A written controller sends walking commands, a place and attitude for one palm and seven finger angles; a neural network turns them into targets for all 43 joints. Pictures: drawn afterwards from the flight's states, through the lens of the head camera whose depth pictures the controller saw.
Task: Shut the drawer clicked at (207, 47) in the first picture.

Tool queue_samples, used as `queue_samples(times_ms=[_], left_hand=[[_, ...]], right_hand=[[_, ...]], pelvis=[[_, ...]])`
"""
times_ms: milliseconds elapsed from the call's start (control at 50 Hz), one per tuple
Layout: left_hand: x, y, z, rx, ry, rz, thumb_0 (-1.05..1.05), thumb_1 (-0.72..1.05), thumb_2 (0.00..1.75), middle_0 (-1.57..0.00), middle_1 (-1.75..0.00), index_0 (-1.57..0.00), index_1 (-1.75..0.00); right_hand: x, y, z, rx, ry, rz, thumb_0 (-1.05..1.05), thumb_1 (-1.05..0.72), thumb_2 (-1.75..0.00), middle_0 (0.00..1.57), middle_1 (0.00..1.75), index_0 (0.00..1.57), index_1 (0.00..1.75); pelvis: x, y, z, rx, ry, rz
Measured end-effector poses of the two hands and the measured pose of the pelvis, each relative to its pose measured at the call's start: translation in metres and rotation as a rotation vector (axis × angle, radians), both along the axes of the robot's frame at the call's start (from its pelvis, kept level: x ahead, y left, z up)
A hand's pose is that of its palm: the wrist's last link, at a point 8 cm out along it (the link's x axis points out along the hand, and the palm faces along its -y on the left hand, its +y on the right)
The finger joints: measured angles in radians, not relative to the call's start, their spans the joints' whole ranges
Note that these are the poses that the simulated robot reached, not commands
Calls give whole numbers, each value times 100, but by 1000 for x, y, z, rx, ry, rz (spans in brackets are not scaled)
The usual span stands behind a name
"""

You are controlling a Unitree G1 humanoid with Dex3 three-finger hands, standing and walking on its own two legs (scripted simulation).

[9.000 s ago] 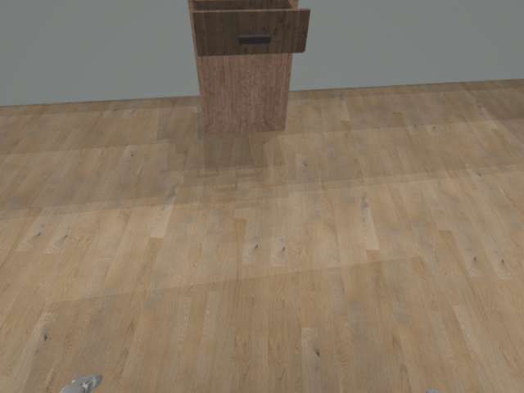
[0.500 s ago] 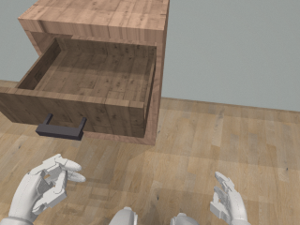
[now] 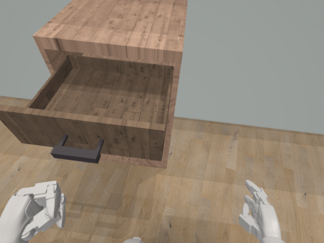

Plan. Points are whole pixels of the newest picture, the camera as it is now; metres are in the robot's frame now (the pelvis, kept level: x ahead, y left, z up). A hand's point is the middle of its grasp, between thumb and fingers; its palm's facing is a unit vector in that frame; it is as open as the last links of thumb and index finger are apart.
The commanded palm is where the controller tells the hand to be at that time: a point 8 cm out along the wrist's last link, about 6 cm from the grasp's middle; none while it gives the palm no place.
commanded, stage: raise the hand and make a fist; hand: left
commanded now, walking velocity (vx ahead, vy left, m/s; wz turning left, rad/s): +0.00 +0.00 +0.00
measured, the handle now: (79, 147) +0.35 +0.26 +0.00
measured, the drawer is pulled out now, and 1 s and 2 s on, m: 0.29 0.29 0.29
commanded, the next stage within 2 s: bring the fist close to the handle in 0.64 s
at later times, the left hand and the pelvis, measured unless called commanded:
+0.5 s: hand (53, 211) +0.17 +0.22 +0.09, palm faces +0.00 -1.00 -0.09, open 3.3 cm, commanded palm +0.12 +0.27 +0.10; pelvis +0.01 +0.01 +0.01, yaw +0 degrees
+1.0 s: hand (62, 206) +0.18 +0.21 +0.07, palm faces +0.01 -1.00 -0.10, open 3.3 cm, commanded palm +0.15 +0.28 +0.07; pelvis +0.00 -0.02 +0.00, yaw +1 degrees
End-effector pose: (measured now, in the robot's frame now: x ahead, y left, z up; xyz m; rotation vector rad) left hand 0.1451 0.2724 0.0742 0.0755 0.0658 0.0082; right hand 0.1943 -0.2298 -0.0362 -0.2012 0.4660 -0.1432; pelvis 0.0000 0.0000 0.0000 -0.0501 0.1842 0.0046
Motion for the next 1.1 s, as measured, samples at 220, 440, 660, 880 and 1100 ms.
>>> queue_samples(times_ms=[220, 440, 660, 880, 1100], left_hand=[[0, 6, 19, 9, 10, 5, 2, 90, 90, -139, -159, -138, -158], [-1, 1, 21, 8, 17, -2, 2, 90, 90, -140, -160, -139, -160], [-4, -6, 26, 32, 3, 13, 2, 90, 90, -140, -160, -139, -160], [-4, -5, 18, 33, 12, 32, 2, 90, 90, -140, -160, -140, -160], [26, -3, -4, 15, 17, -6, 2, 90, 90, -140, -160, -139, -160]], right_hand=[[8, 37, 5, 50, -9, 81, 2, -90, -90, 20, 30, 20, 30], [-8, 19, 3, 15, 30, 46, 2, -90, -90, 20, 30, 20, 30], [-14, 2, 1, 21, 25, 9, 2, -90, -90, 20, 30, 20, 30], [-14, -10, -5, 22, 29, 14, 2, -90, -90, 20, 30, 20, 30], [-28, -32, -20, -22, 108, -6, 2, -90, -90, 20, 30, 20, 30]], pelvis=[[5, 11, 8, -5, -29, 6], [5, 12, 10, -1, -37, 5], [3, 1, 10, 7, -41, 0], [-1, -13, 9, 12, -36, 6], [-2, -21, 2, 13, 0, 3]])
